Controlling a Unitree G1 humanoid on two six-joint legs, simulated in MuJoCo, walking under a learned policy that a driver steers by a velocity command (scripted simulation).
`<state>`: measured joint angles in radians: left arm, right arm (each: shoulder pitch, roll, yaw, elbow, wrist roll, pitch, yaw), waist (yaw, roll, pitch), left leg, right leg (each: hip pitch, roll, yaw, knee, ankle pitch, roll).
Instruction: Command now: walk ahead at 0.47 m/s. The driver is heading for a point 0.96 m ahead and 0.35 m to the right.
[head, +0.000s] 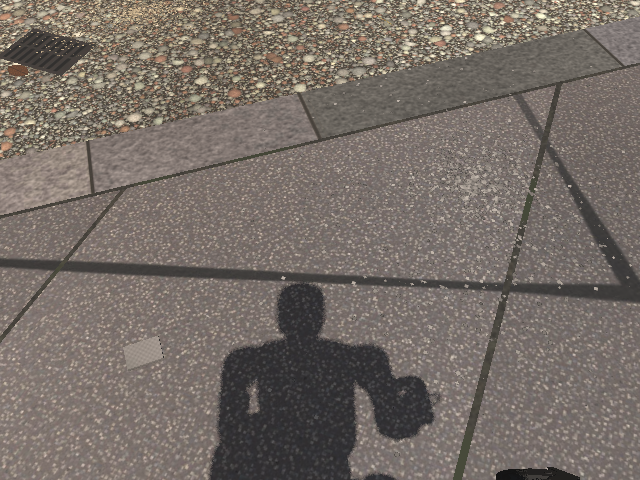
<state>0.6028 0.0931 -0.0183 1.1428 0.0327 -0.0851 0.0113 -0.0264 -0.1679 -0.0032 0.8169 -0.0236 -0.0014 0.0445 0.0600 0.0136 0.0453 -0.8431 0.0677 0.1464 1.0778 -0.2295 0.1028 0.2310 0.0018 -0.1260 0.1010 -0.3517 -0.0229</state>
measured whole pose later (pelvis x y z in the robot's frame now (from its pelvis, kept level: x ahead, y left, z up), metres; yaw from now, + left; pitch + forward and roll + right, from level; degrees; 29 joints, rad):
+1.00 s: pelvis +0.58 +0.01 +0.05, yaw -23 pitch +2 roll -1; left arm 0.40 0.26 0.07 0.91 0.01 -0.06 0.00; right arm 0.03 -0.23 -0.01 0.72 -0.04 -0.04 0.02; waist 0.08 0.03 0.04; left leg -0.67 0.10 -0.05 0.75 -0.08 -0.04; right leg -0.05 0.15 0.11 0.31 -0.28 -0.12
